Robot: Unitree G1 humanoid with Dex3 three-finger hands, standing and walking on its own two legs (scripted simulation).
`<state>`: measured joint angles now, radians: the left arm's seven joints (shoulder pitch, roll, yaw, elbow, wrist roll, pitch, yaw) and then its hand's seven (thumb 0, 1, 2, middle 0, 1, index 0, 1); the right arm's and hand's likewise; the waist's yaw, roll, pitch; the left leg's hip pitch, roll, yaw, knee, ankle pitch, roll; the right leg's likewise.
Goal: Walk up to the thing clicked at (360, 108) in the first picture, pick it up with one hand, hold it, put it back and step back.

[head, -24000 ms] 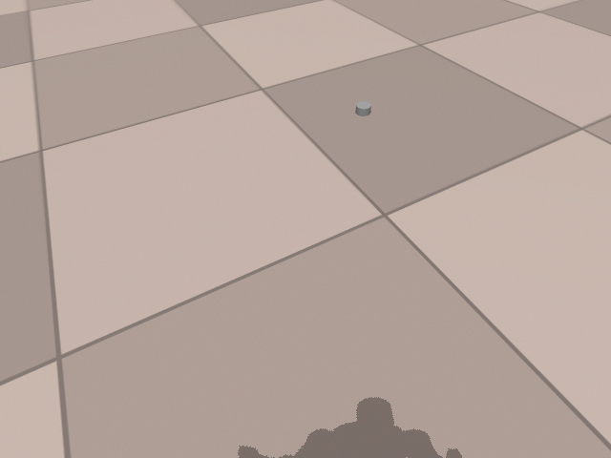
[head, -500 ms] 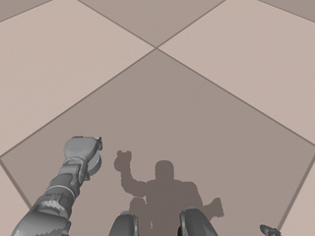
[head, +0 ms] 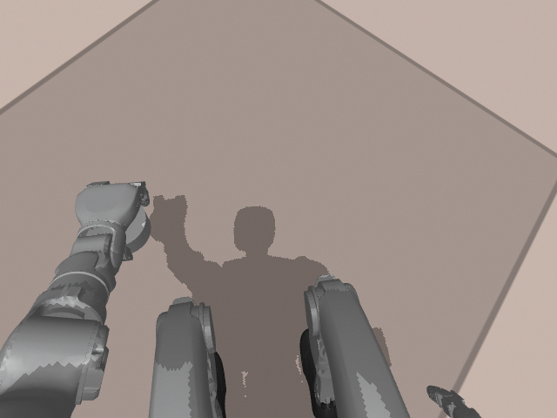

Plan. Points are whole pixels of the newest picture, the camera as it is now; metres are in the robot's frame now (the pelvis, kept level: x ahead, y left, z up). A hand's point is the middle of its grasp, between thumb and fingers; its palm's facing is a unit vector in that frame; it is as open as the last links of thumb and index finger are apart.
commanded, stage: crouch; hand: left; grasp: from above
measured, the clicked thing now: (120, 225) +0.45 +0.23 -0.17
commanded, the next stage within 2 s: lower in 0.94 s
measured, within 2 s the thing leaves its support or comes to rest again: neither
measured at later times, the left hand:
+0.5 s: hand (136, 231) +0.46 +0.22 -0.25, palm faces -0.46 -0.02 -0.89, open 10.8 cm
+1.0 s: hand (143, 233) +0.47 +0.22 -0.30, palm faces -0.46 -0.03 -0.89, open 10.8 cm
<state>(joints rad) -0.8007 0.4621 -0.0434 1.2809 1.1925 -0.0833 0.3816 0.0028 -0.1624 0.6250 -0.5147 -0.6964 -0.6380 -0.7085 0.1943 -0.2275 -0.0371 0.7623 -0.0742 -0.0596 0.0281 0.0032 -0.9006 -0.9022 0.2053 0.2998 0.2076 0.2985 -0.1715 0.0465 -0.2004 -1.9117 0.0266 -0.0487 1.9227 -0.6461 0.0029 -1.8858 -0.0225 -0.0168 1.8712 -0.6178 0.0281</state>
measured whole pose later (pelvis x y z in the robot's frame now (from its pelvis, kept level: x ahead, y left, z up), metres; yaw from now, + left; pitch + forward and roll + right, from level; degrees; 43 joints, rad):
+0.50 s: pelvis +0.00 -0.01 -0.09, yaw -2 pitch +36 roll -5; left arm -0.93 0.57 0.01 1.39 1.22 -0.12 0.39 0.01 -0.18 0.68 -0.48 -0.73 -0.60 -0.75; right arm 0.15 -0.25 -0.02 0.76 -0.12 -0.07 0.10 0.00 -0.91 -0.90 0.20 0.30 0.21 0.30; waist -0.21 0.01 -0.11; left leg -2.16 0.03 -0.09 2.22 -0.70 -0.01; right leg -2.13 -0.01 -0.04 2.15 -0.66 0.02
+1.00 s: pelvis -0.01 -0.01 -0.14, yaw -3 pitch +34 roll -6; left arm -1.00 0.64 0.05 1.51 1.24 -0.16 0.43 0.00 -0.15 0.64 -0.47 -0.73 -0.60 -0.74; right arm 0.16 -0.27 0.03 0.78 -0.15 -0.08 0.13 0.00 -0.91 -0.90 0.20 0.30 0.21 0.30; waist -0.25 0.01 -0.05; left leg -2.29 0.02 -0.11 2.38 -0.69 -0.02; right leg -2.25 0.00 -0.05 2.30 -0.65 0.03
